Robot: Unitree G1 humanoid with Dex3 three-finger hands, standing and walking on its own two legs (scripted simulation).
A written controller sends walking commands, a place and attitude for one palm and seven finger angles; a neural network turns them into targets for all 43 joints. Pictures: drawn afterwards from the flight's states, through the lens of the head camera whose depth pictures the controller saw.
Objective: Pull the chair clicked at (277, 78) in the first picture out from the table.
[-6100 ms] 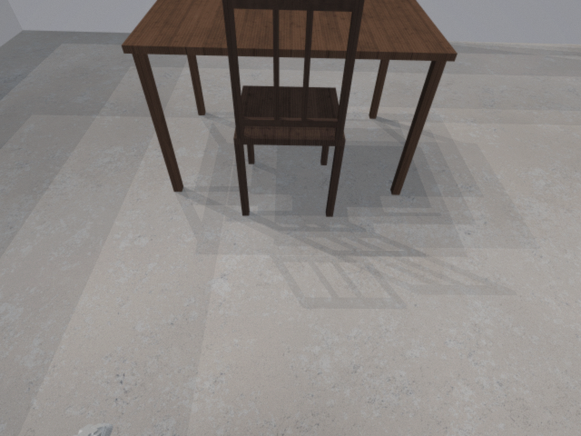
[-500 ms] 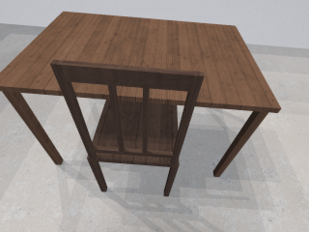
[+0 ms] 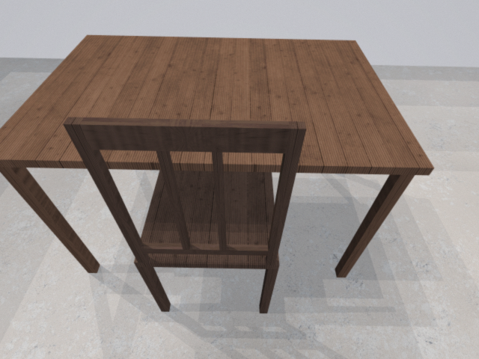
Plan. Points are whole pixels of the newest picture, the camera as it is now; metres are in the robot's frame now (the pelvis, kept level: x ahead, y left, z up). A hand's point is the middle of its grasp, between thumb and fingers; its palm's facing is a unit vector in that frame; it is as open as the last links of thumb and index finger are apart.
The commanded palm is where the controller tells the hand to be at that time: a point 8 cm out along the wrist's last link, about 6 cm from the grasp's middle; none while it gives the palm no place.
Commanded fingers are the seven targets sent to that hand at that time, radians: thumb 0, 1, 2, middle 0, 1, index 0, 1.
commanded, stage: come to a stop and stand still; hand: left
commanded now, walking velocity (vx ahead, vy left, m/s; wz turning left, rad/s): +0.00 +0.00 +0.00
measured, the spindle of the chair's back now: (176, 207) +0.44 +0.18 -0.07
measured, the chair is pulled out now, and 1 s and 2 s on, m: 0.00 0.00 0.00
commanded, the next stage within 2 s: look again from close up in 0.16 s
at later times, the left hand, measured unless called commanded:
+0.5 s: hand out of the picture +0.01 +0.17 -0.18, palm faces +0.02 -0.98 -0.20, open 7.4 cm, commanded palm none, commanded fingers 0.00 0.90 0.90 -0.20 -0.30 -0.20 -0.30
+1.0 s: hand out of the picture +0.01 +0.18 -0.18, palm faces +0.01 -0.98 -0.20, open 7.4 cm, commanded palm none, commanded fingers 0.00 0.90 0.90 -0.20 -0.30 -0.20 -0.30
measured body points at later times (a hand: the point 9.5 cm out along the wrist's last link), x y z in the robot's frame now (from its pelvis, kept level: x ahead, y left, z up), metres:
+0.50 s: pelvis +0.01 +0.00 -0.01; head +0.01 -0.01 +0.44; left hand +0.01 +0.22 -0.17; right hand +0.01 -0.22 -0.17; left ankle -0.02 +0.10 -0.75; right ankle +0.01 -0.11 -0.75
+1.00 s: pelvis +0.01 +0.01 -0.01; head +0.02 +0.00 +0.44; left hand +0.01 +0.23 -0.16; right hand +0.01 -0.21 -0.17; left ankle -0.02 +0.10 -0.75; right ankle +0.01 -0.11 -0.75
